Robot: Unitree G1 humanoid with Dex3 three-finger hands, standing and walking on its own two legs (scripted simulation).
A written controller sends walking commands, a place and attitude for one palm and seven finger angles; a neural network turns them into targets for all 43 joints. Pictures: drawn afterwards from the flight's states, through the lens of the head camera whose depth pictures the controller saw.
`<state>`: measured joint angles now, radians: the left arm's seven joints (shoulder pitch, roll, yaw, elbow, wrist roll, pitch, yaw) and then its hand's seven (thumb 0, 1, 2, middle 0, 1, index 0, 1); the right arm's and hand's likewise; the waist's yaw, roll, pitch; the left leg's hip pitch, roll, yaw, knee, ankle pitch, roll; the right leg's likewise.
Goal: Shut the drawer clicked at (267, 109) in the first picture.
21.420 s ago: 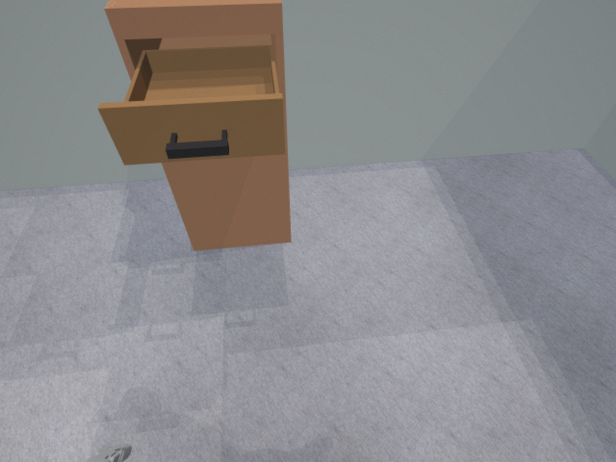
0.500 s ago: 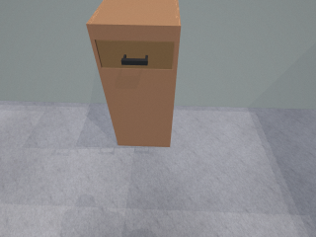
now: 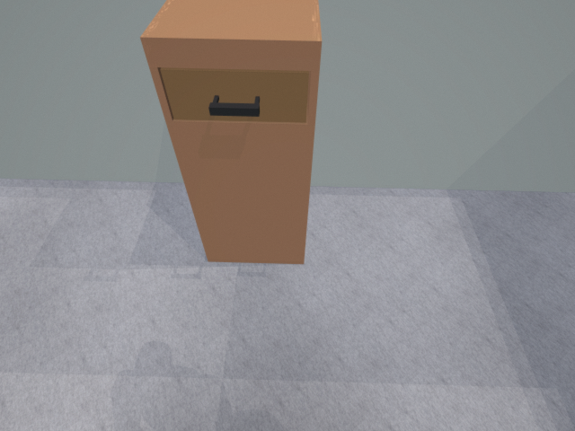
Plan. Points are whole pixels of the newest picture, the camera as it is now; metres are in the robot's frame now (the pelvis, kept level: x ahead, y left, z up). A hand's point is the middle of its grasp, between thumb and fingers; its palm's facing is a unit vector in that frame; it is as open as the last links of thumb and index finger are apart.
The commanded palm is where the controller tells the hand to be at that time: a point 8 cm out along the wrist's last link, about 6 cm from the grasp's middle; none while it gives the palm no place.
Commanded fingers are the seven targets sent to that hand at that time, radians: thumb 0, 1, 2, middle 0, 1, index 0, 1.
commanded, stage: look to check the result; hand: left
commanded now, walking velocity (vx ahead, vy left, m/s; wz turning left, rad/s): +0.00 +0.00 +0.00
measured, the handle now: (235, 104) +0.82 +0.18 +0.00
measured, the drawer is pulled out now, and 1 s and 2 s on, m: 0.00 0.00 0.00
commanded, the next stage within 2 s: stand and wait in 0.40 s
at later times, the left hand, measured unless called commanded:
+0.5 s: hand out of the picture +0.00 +0.15 -0.18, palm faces +0.04 -0.98 -0.18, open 7.3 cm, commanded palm none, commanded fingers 0.00 0.90 0.90 -0.20 -0.30 -0.20 -0.30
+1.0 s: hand out of the picture +0.00 +0.16 -0.18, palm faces +0.04 -0.98 -0.18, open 7.3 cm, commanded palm none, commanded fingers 0.00 0.90 0.90 -0.20 -0.30 -0.20 -0.30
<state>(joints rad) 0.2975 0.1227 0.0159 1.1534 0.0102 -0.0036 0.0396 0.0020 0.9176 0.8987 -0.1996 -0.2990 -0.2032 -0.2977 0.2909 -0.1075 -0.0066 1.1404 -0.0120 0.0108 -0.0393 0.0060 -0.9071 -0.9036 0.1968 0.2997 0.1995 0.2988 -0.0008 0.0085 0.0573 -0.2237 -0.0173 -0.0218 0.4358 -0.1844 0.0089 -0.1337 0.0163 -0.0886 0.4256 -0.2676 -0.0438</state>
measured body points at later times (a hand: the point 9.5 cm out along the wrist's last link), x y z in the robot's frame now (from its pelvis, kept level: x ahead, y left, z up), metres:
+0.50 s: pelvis +0.01 -0.01 +0.00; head +0.02 -0.01 +0.45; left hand +0.00 +0.20 -0.16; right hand +0.00 -0.22 -0.16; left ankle +0.03 +0.11 -0.74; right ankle -0.02 -0.09 -0.74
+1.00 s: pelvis +0.02 -0.01 +0.00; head +0.03 -0.01 +0.45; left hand +0.00 +0.21 -0.16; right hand +0.00 -0.22 -0.16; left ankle +0.03 +0.11 -0.74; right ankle -0.02 -0.09 -0.74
